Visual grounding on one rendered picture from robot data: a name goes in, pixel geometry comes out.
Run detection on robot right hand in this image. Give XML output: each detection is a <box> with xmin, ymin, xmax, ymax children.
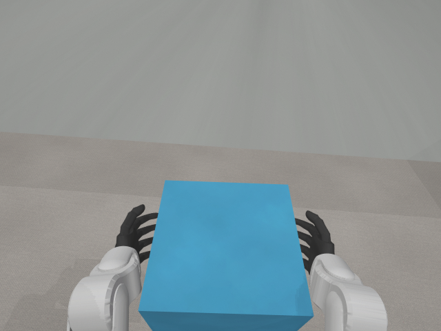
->
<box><xmin>295</xmin><ymin>211</ymin><xmax>335</xmax><ymax>275</ymax></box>

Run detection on carton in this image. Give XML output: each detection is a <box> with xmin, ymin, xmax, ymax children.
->
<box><xmin>138</xmin><ymin>180</ymin><xmax>314</xmax><ymax>331</ymax></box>

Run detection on robot left hand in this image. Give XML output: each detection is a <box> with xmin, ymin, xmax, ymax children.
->
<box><xmin>115</xmin><ymin>204</ymin><xmax>158</xmax><ymax>263</ymax></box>

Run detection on right robot forearm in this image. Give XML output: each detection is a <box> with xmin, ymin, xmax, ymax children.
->
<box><xmin>309</xmin><ymin>254</ymin><xmax>388</xmax><ymax>331</ymax></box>

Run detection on left robot forearm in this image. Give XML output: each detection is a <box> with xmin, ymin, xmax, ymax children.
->
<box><xmin>67</xmin><ymin>246</ymin><xmax>142</xmax><ymax>331</ymax></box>

